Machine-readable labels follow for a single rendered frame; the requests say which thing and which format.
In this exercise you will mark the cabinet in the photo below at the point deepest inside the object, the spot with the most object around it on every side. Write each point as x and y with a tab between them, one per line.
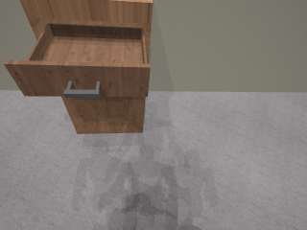
102	115

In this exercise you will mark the handle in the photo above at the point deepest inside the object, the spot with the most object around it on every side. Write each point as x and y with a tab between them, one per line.
81	93

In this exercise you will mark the drawer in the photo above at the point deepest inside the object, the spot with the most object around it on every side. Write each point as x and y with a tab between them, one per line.
84	54

